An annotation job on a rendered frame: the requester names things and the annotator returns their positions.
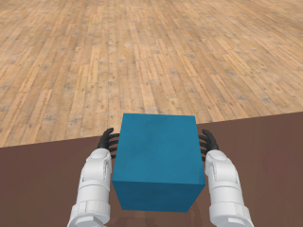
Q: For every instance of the carton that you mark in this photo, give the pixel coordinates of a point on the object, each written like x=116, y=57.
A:
x=158, y=165

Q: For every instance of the robot right hand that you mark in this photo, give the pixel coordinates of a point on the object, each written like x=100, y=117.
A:
x=210, y=144

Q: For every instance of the robot left forearm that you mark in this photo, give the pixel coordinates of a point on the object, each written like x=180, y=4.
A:
x=92, y=207

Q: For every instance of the robot right forearm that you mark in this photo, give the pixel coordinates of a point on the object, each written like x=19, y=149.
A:
x=227, y=206

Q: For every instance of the robot left hand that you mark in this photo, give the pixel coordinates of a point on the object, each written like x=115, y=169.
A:
x=105, y=143

